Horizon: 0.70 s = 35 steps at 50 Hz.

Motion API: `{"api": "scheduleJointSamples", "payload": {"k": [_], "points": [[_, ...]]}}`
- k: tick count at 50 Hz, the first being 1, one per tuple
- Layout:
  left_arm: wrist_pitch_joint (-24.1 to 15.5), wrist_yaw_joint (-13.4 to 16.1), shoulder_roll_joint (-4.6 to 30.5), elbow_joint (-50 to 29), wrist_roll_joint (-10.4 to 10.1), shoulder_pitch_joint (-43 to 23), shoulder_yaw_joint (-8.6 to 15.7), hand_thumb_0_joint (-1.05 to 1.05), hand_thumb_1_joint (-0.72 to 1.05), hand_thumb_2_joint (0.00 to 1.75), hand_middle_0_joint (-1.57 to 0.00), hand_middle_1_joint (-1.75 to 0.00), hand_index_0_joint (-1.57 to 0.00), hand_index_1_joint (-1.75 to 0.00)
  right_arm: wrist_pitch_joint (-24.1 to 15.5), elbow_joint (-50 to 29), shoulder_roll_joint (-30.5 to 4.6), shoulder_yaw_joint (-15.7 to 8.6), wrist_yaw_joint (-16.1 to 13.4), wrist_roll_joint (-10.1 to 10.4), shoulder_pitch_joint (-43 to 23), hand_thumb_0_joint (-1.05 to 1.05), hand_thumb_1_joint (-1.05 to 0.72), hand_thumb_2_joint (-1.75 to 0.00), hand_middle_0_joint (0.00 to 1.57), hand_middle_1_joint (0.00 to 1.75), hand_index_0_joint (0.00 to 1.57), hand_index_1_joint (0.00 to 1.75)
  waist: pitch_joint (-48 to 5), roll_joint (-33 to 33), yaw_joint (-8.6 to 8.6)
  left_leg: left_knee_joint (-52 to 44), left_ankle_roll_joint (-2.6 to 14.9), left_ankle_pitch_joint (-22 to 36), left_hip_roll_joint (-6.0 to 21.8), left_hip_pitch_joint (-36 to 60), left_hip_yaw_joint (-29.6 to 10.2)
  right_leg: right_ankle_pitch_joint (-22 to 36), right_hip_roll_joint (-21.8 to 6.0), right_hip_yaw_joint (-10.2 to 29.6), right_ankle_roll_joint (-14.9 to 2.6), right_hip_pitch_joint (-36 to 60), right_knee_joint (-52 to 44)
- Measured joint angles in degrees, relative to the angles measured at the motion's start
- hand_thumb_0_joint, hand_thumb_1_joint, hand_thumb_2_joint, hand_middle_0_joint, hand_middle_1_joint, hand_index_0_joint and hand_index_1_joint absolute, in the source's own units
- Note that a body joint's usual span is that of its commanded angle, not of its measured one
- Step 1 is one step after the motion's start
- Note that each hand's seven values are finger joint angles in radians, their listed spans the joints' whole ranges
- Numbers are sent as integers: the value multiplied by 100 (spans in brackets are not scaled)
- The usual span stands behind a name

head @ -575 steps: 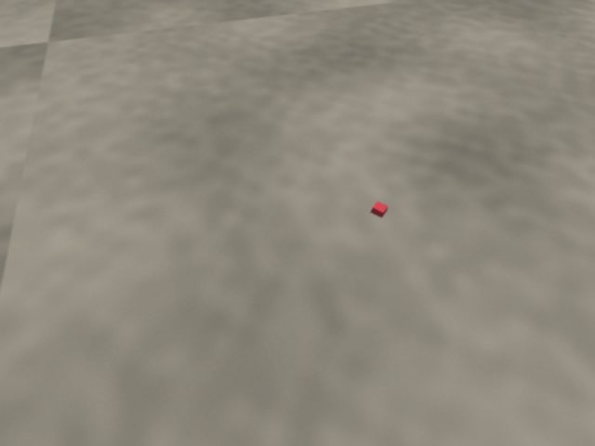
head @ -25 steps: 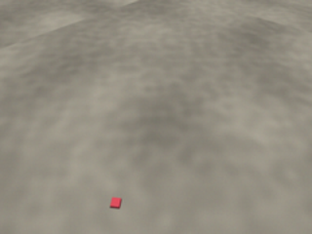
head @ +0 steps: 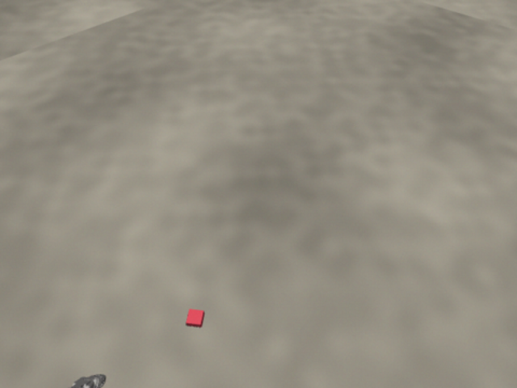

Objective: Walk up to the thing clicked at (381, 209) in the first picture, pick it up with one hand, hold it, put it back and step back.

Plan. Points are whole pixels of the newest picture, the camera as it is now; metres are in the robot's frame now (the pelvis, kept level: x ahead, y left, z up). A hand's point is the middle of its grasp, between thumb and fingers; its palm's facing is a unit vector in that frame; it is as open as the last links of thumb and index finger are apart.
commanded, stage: rise first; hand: left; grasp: from above
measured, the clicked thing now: (195, 318) +0.44 +0.23 -0.76
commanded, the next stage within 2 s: none
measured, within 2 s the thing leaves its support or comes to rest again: neither
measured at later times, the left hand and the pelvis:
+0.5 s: hand out of the picture +0.14 +0.26 -0.21, palm faces -0.13 -0.90 -0.42, open 11.9 cm; pelvis -0.01 +0.01 -0.07, yaw -1 degrees
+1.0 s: hand out of the picture +0.14 +0.27 -0.29, palm faces -0.31 -0.78 -0.54, open 12.1 cm; pelvis -0.02 +0.01 -0.15, yaw -1 degrees
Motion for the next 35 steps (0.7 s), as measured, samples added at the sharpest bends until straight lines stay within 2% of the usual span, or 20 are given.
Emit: {"api": "scheduleJointSamples", "payload": {"k": [3,8,14,18,26,35], "points": [[20,-98,-8,-4,153,-485,222,0,75,85,-27,-41,-26,-42,-34,-439,184,-41,-60,24,43,1,-90,-89,20,30,20,30,11,-33,-5,473,-6,-145,9,-564,-6,-148,1,7,-6,-569,480],[115,-280,112,-190,692,-807,576,0,47,79,-33,-57,-32,-57,-48,-954,505,-169,-2,-70,180,1,-90,-89,20,30,20,30,-270,-128,-89,1324,-12,-493,34,-1470,28,-483,13,65,-17,-1503,1342],[688,-151,-4,-918,953,-422,516,0,9,72,-40,-67,-40,-67,-5,-1441,578,-183,52,-32,418,1,-92,-89,20,30,20,30,-530,-36,-123,1889,30,-798,24,-1937,27,-742,-4,78,25,-1932,1825],[956,-116,-63,-1301,1062,-133,481,0,-8,70,-44,-68,-43,-69,-139,-1705,569,-204,64,-47,392,1,-94,-90,20,30,20,30,-654,-16,-118,2407,56,-1046,16,-2406,25,-973,-19,91,54,-2387,2316],[998,-57,-99,-2505,1346,440,528,0,-21,68,-48,-67,-47,-69,-436,-2030,571,-280,1,-129,172,1,-96,-91,20,30,20,30,-798,-85,-34,3592,74,-1590,15,-3418,-34,-1504,-33,68,81,-3358,3451],[1349,-67,-50,-3393,1545,907,404,-1,-22,67,-49,-66,-48,-68,-577,-2313,625,-219,23,-175,21,1,-96,-91,20,30,20,30,-967,-29,-62,4209,76,-1860,30,-4049,-118,-1756,-20,5,87,-3932,3996]]}}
